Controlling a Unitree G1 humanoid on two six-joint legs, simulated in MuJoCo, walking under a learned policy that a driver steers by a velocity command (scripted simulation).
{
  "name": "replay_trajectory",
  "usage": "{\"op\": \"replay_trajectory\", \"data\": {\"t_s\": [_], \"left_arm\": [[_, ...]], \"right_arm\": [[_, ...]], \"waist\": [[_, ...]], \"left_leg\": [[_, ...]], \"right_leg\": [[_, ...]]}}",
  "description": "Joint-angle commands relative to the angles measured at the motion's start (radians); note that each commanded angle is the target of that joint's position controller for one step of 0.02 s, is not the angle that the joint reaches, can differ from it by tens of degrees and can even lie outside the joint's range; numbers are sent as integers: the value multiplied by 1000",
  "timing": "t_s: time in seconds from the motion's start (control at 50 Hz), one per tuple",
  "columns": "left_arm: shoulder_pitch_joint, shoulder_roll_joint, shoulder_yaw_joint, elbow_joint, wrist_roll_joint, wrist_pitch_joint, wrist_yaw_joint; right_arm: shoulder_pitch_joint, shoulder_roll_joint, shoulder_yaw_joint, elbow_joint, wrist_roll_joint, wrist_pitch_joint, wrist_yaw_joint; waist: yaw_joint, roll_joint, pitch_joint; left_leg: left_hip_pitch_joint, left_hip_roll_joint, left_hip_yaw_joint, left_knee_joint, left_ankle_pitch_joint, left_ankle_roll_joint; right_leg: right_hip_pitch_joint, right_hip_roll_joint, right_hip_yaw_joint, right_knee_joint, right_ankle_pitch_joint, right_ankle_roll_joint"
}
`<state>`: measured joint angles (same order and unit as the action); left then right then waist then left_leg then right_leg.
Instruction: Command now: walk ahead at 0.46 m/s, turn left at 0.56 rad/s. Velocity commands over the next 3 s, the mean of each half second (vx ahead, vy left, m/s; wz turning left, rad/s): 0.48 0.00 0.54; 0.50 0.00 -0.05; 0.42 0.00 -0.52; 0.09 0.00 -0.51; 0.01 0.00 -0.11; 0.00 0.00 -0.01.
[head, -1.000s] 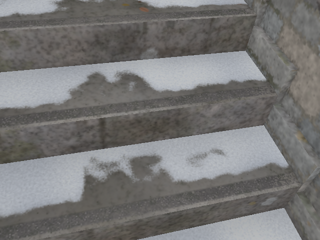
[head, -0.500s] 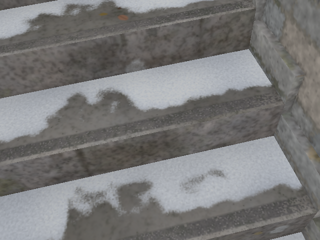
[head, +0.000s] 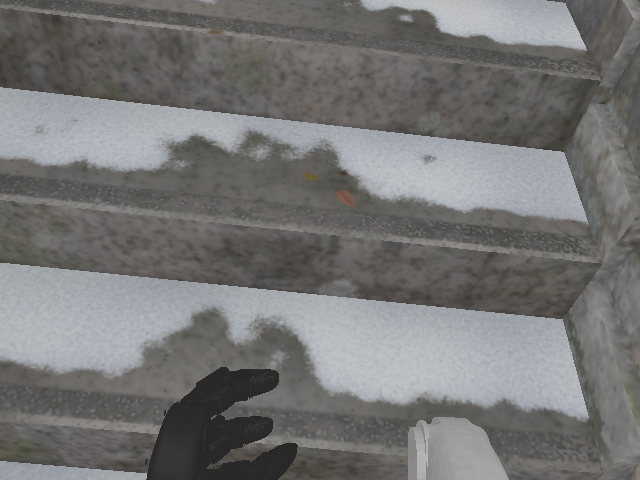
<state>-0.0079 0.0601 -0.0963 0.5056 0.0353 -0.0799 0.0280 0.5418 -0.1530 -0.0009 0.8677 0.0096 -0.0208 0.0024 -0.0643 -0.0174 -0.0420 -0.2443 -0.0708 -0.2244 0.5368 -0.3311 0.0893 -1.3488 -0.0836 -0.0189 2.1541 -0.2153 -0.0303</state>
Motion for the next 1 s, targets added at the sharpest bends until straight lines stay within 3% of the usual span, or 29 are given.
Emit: {"op": "replay_trajectory", "data": {"t_s": [0.02, 0.06, 0.08, 0.12, 0.14, 0.16, 0.18, 0.2, 0.22, 0.24, 0.28, 0.4, 0.46, 0.52, 0.54, 0.6, 0.64, 0.68, 0.7, 0.72, 0.74, 0.76, 0.8, 0.84, 0.88, 0.9, 0.96, 0.98, 1.0], "left_arm": [[-207, 59, 18, -141, 0, -16, 21], [-299, 22, 5, -201, -2, -9, 22], [-204, 22, 23, -156, -6, -1, 14], [78, 177, 107, -60, -16, -8, 10], [242, 284, 145, -23, -30, -11, 12], [445, 357, 179, 51, -30, -9, 7], [533, 418, 185, 135, 1, -6, 11], [481, 362, 184, 118, 59, 21, 51], [382, 260, 168, 142, 2, 31, 60], [350, 135, 136, 202, -15, 40, 52], [317, 6, 100, 295, 3, 32, 28], [417, 81, 114, 382, -21, 8, -19], [417, 191, 142, 335, -16, 11, 2], [503, 210, 143, 348, -34, 0, 23], [578, 209, 144, 383, -39, 7, 27], [834, 200, 146, 502, -28, 56, 32], [738, 295, 151, 469, -21, 53, 38], [504, 376, 182, 385, -77, 24, 37], [313, 237, 149, 293, -47, -18, 8], [382, 113, 133, 298, -40, -66, -32], [327, 167, 153, 310, -83, -88, -39], [216, 153, 147, 235, -114, -74, -36], [51, -28, 61, 84, -102, -9, -36], [97, -97, 0, -39, -83, 31, -59], [125, 3, 2, -112, -43, 21, -49], [325, 108, 36, 8, -28, 25, -34], [645, 263, 114, 200, 27, 38, 25], [626, 344, 141, 193, 11, 26, 17], [617, 355, 155, 219, 3, 28, 3]], "right_arm": [[81, -142, -48, 0, 31, -9, -25], [111, -158, -69, 17, 62, 3, -72], [-16, -178, -72, -27, 56, -4, -74], [-137, -262, -87, -58, 28, -23, -62], [-190, -329, -101, -77, 41, -35, -45], [-278, -309, -98, -92, 27, -67, -24], [-294, -88, -52, -133, -3, -99, 11], [-169, -85, -51, -108, -7, -118, 54], [-218, -96, -66, -148, 12, -98, 65], [-317, -83, -44, -201, 27, -75, 72], [-303, -71, -34, -212, 49, -25, 64], [-351, 29, 8, -283, 66, 5, 61], [-450, -6, 2, -338, 49, 24, 33], [-604, -44, -9, -391, 19, 30, 38], [-688, 5, 2, -408, 29, 18, 53], [-884, 47, 33, -482, 15, -56, 82], [-659, -48, -24, -426, -24, -69, 81], [-321, -144, -85, -321, -13, -31, 36], [-144, -212, -89, -217, -63, 4, -7], [-54, -315, -101, -193, -122, 21, -49], [70, -319, -116, -100, -116, 27, -36], [51, -261, -96, -45, -90, 25, -9], [-113, -65, -37, -7, -36, 30, 8], [-344, -40, -13, -1, -15, 19, 8], [-673, -122, 10, -55, -57, -9, -4], [-655, -155, 15, -37, -87, -37, -15], [-634, -451, -66, -51, -11, -54, -9], [-655, -422, -56, -80, 5, -37, -1], [-646, -347, -39, -108, 11, -39, -5]], "waist": [[-40, 130, 67], [-50, 201, 41], [26, 248, -50], [196, 322, -314], [278, 328, -355], [364, 214, -431], [275, -358, -400], [218, -448, -484], [159, -246, -239], [132, -131, -53], [41, 11, 95], [39, 16, 164], [61, -30, 161], [133, -76, 101], [160, -65, 132], [242, -69, 150], [116, -190, -50], [-87, -245, -47], [-113, 8, -44], [-82, 213, -305], [-174, 97, -417], [-141, 123, -346], [-51, 198, -147], [161, 175, 32], [334, 195, 110], [383, 162, -31], [470, 205, -277], [483, 163, -253], [454, 129, -211]], "left_leg": [[-17, 152, -287, -326, -16, 158], [54, 227, -305, -466, 123, 178], [43, 223, -184, -473, 410, 155], [7, 234, -91, -266, 1536, 114], [129, 227, -77, -32, 1794, 82], [47, 198, -93, 237, 1702, 77], [-312, 3, -58, 652, 509, 32], [-488, -118, -229, 1145, 224, -10], [-582, -57, -144, 1312, 194, -35], [-669, -3, -11, 1412, 172, -28], [-665, 80, 40, 1465, 198, 2], [-853, 82, 42, 1397, 259, -15], [-821, 128, 132, 1083, 286, -88], [-642, 201, 267, 751, 290, -77], [-675, 206, 298, 690, 258, -58], [-744, 97, 500, 383, -61, -21], [-104, -5, 464, 75, 218, 6], [341, 107, 264, -337, 547, 43], [736, 336, 65, -230, 1260, 48], [1010, 546, 20, 132, 1915, 156], [1001, 603, 10, 18, 1703, 219], [996, 524, 45, -45, 1259, 194], [749, 462, 125, -152, 719, 111], [211, 434, 255, -328, 342, 13], [-424, 312, 513, -538, 653, -10], [-462, 243, 591, -453, 1270, 24], [18, 364, 465, -215, 2163, 96], [254, 329, 447, 43, 2154, 78], [225, 316, 395, 356, 1787, 79]], "right_leg": [[-29, -29, -77, -299, 4, 50], [120, -52, -104, -551, -168, 48], [371, -23, -157, -699, -216, 23], [977, 121, -193, -784, -252, -23], [1063, 120, -75, -1027, -350, -56], [1312, 62, 121, -1221, -295, -85], [1503, -218, 648, -1521, -171, -219], [1490, -404, 1222, -1877, -352, -325], [1289, -414, 1048, -1869, -458, -280], [1124, -357, 773, -1791, -486, -264], [925, -255, 378, -1692, -392, -157], [959, -203, 2, -1797, -114, -96], [1018, -191, -64, -1897, -89, -111], [1214, -213, -82, -2025, 19, -116], [1316, -251, -67, -2062, 126, -122], [1717, -162, -140, -1891, 944, -85], [1552, -203, -93, -1679, 1549, -76], [1239, -139, -35, -1424, 1228, -42], [712, 24, -59, -961, -74, 1], [372, 96, 146, -410, -433, 3], [227, 114, 237, -121, -458, -18], [48, 95, 168, -29, -456, -22], [-198, 49, 101, 207, -477, -35], [-49, -11, 92, 61, -396, -55], [522, -4, -8, -449, -255, -16], [887, 143, -150, -456, -115, -17], [1093, 173, -159, -686, -234, 6], [1011, 167, -111, -1043, -132, -28], [1107, 161, 17, -1515, 16, -76]]}}
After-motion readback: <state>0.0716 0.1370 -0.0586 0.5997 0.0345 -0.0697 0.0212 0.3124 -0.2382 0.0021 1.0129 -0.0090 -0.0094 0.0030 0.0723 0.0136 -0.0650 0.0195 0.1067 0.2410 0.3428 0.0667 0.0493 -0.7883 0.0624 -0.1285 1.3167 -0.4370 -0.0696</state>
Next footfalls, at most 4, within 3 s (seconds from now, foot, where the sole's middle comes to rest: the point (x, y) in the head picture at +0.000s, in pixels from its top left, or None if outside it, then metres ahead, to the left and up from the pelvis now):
0.16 right None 0.25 -0.16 -0.61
0.68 left None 0.36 0.23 -0.61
1.00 right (217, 339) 0.64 0.13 -0.44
1.38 left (107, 157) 0.91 0.33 -0.28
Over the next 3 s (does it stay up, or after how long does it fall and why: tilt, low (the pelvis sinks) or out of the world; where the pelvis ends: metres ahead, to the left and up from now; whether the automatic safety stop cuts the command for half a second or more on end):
stays up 0.95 0.18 0.49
